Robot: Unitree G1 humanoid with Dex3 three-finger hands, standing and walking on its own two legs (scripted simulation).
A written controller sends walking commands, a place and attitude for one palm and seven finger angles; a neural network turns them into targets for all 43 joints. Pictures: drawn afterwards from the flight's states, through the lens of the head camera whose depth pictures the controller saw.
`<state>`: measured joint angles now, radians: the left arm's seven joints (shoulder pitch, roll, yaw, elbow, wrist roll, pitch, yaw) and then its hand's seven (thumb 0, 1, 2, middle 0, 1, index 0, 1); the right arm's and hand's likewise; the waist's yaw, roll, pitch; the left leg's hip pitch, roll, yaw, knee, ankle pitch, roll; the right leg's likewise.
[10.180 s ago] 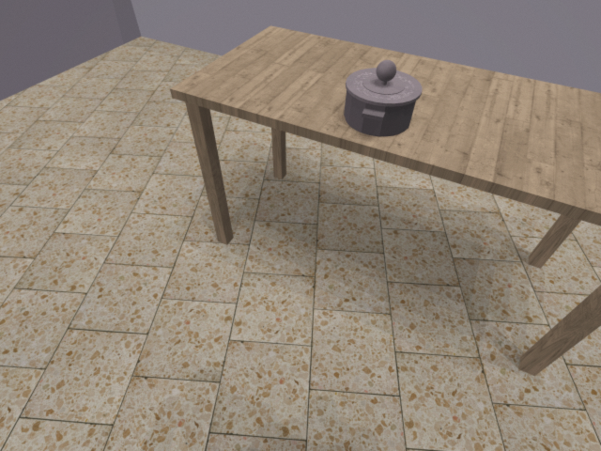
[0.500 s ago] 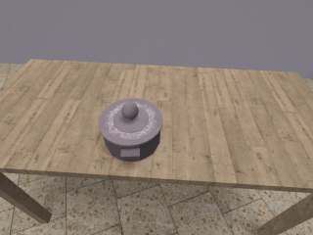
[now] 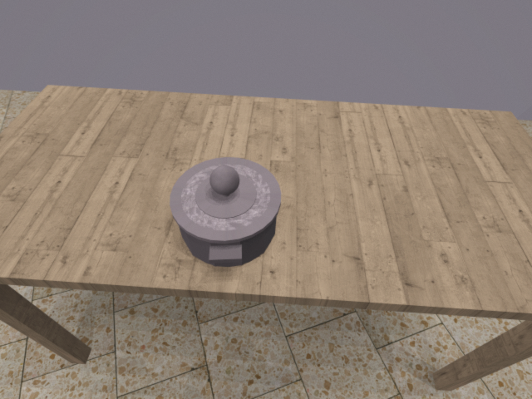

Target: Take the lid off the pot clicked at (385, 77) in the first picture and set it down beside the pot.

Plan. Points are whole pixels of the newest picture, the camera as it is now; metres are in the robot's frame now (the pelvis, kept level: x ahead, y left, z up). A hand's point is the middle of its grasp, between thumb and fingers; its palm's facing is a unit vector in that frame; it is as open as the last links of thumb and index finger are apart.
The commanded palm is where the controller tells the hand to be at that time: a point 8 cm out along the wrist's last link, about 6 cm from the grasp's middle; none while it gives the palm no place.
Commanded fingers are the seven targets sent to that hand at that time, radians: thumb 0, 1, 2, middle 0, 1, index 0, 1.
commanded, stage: look again from close up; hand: left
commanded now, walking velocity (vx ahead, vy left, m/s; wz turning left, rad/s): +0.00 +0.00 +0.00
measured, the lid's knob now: (224, 180) +0.43 +0.10 +0.09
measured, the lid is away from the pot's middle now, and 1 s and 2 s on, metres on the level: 0.00 0.00 0.00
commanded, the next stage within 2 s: lift the closed hand beside the body in 0.46 s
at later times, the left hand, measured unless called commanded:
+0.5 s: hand out of the picture -0.02 +0.17 -0.18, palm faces +0.03 -0.98 -0.19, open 7.4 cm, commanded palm none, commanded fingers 0.00 0.90 0.90 -0.20 -0.30 -0.20 -0.30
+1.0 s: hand out of the picture +0.09 +0.19 -0.04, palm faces +0.26 -0.93 -0.27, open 4.1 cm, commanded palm +0.05 +0.24 -0.01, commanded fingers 0.00 0.90 0.90 -1.21 -1.40 -1.21 -1.40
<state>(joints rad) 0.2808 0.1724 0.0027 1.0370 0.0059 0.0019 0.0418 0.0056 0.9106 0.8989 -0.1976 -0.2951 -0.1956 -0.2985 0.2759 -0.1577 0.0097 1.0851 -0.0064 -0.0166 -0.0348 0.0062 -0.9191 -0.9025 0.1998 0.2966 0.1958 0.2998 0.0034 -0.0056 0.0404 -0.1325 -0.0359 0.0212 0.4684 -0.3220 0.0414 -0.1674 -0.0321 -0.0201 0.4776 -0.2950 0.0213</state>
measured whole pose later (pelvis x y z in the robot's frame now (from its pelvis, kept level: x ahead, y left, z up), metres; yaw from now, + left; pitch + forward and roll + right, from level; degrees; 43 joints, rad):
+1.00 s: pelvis -0.04 -0.02 +0.00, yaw +2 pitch -2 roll -1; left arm 0.55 0.21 0.08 0.10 -0.02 -0.07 0.08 0.01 0.91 0.90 -0.79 -0.95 -0.79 -0.95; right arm 0.17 -0.23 -0.03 0.54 0.03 -0.19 -0.05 0.01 -0.91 -0.90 0.20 0.30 0.21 0.32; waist 0.04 0.00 0.01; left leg -0.21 -0.01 -0.02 0.54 -0.29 0.01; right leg -0.22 0.00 -0.06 0.51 -0.25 -0.01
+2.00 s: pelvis -0.01 -0.01 +0.00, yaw +1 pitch -2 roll -1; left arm 0.63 0.29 0.19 -0.37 -0.01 -0.07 0.08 0.02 0.90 0.90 -1.30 -1.49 -1.29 -1.50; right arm 0.19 -0.18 0.02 0.61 0.01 -0.16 -0.06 0.01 -0.90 -0.90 0.20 0.30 0.20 0.30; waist 0.08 0.05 0.02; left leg -0.14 -0.02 -0.01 0.49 -0.31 0.03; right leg -0.14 -0.02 -0.05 0.46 -0.27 0.01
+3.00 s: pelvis -0.05 +0.00 +0.00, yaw +2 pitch -1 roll +0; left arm 0.07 0.72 0.09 -0.23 0.73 0.01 -0.29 0.00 -0.13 1.34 -0.89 -0.31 -0.89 -0.31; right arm 0.14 -0.28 0.02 0.57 0.05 0.07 -0.02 0.01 -0.91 -0.90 0.20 0.30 0.20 0.30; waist 0.07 0.12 0.02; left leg -0.21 -0.04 -0.01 0.44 -0.22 0.04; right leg -0.21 -0.03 -0.05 0.41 -0.18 0.02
